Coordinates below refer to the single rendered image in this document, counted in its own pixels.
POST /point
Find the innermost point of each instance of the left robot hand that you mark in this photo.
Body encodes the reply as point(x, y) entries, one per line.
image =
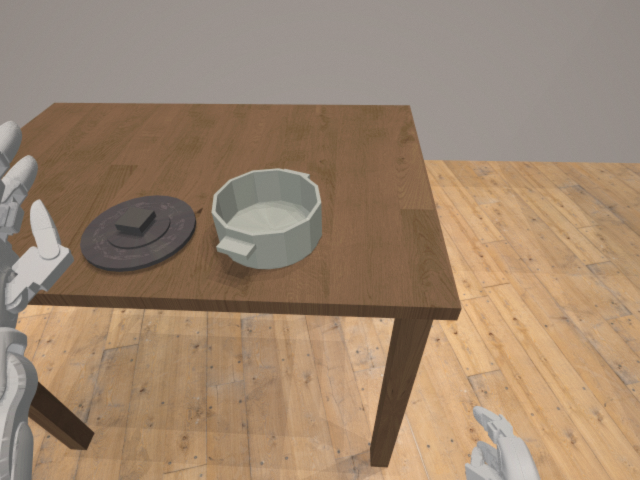
point(39, 268)

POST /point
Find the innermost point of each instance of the table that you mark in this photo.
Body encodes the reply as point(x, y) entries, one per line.
point(382, 252)

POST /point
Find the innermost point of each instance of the pot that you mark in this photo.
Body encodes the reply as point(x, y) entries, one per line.
point(268, 219)

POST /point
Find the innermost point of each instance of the lid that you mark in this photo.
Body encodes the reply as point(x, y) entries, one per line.
point(110, 249)

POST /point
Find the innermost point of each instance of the right robot hand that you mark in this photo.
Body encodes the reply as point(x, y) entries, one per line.
point(511, 460)

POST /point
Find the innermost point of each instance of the left robot forearm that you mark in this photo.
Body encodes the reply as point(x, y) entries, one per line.
point(18, 385)

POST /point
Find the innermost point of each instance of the knob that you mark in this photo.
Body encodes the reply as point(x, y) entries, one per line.
point(135, 220)

